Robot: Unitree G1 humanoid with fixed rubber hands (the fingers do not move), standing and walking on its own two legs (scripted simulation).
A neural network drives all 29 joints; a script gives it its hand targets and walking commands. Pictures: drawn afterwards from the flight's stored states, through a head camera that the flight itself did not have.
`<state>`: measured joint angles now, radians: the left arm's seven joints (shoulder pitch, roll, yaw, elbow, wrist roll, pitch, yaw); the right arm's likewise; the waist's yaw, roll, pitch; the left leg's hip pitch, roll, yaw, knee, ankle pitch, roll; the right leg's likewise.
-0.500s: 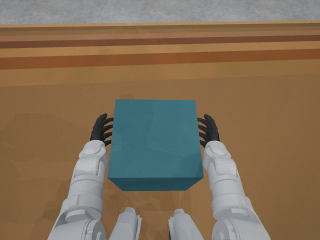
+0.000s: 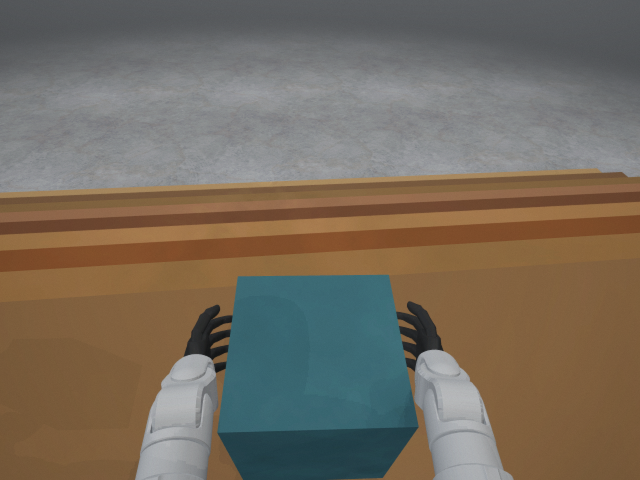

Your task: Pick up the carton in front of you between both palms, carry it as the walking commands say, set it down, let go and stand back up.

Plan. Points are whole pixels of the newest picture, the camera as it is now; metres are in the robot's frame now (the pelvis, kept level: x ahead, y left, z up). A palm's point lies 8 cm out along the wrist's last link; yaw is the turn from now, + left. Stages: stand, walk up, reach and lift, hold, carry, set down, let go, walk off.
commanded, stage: reach and lift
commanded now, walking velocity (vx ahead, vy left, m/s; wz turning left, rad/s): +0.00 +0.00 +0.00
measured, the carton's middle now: (314, 382) +0.29 +0.00 -0.06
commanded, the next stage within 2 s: hold in 1.02 s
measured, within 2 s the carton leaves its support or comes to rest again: neither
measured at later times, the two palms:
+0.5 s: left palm (194, 358) +0.28 +0.15 +0.03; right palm (432, 354) +0.28 -0.15 +0.03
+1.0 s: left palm (194, 352) +0.28 +0.15 +0.04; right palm (434, 347) +0.29 -0.15 +0.04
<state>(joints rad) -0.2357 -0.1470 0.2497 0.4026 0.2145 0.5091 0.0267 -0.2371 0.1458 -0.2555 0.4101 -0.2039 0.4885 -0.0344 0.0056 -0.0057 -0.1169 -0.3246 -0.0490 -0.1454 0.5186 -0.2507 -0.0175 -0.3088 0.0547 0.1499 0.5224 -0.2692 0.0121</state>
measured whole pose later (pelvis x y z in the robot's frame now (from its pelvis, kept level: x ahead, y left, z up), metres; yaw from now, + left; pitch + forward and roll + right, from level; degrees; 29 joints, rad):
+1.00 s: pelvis +0.00 +0.00 +0.01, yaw +0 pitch -5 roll +0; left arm -0.24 -0.15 0.22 0.28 0.27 0.70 0.00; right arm -0.25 0.15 -0.23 0.28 -0.27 0.68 0.00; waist 0.00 0.00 -0.01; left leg -0.09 -0.04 -0.14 0.37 -0.20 -0.01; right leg -0.07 0.04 0.14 0.38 -0.22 0.01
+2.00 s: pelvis +0.14 -0.01 +0.00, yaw -3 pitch +6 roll +0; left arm -0.06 -0.13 0.11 -0.38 0.06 1.17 0.11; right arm -0.09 0.13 -0.05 -0.35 -0.08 1.16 -0.12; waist 0.00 0.03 -0.18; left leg -0.21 0.06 0.16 0.42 -0.32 0.00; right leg -0.42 -0.04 -0.11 0.78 -0.50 -0.01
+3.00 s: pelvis +0.77 -0.03 -0.02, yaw +0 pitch +3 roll +0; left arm -0.47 -0.07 0.21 -0.13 0.05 1.16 0.14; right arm -0.50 0.06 -0.18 -0.07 -0.02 1.14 -0.15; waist -0.04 0.01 -0.07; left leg -0.02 0.03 0.19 0.53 -0.53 0.01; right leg -0.58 -0.02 -0.16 0.57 -0.07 -0.09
